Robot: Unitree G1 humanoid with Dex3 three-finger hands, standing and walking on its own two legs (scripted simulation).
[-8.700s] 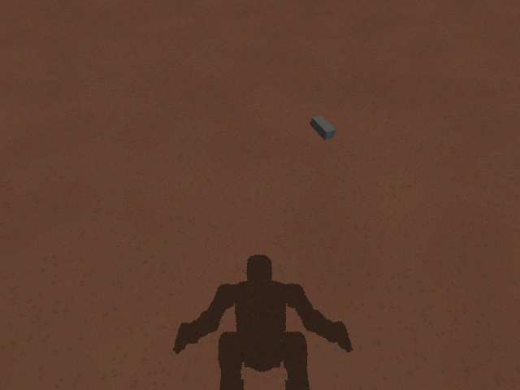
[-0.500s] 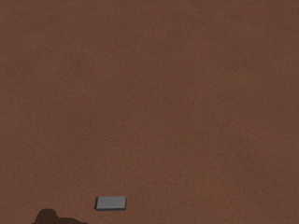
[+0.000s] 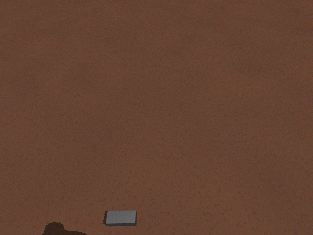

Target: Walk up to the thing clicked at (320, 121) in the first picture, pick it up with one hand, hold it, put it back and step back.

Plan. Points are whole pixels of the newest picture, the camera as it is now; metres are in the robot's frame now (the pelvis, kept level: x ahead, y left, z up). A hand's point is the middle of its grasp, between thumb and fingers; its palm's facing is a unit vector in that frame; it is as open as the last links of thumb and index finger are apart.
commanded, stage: walk up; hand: left
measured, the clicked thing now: (122, 218) +0.36 +0.24 -0.75
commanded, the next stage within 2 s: stand in 2.00 s
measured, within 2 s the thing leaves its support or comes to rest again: neither
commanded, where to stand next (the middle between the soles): +0.05 +0.03 m, yaw +0 degrees
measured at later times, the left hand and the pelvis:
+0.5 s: hand out of the picture +0.10 +0.29 -0.16, palm faces -0.01 -0.90 -0.43, open 7.4 cm; pelvis +0.03 +0.02 -0.01, yaw +0 degrees
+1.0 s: hand out of the picture +0.07 +0.28 -0.15, palm faces -0.02 -0.90 -0.43, open 7.4 cm; pelvis +0.02 +0.01 -0.01, yaw +0 degrees
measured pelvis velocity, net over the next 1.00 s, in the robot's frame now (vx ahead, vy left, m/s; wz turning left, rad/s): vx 0.02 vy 0.01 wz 0.00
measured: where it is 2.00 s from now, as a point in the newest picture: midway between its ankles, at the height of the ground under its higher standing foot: outside the picture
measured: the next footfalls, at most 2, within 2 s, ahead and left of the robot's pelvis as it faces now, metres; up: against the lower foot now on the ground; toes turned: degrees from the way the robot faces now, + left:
none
